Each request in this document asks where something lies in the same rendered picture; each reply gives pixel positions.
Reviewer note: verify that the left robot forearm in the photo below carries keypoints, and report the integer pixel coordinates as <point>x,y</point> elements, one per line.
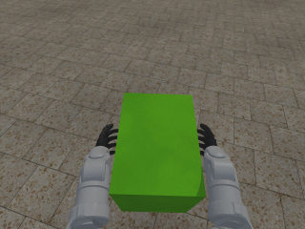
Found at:
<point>91,209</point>

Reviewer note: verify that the carton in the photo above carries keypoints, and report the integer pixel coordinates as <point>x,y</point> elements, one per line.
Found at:
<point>157,163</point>

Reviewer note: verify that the right robot hand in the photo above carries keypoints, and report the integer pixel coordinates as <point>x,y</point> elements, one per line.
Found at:
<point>208,139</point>

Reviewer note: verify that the left robot hand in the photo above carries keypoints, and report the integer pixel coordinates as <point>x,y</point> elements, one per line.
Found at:
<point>104,138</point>

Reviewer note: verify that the right robot forearm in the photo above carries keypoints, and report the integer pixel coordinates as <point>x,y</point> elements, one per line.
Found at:
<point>225,203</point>

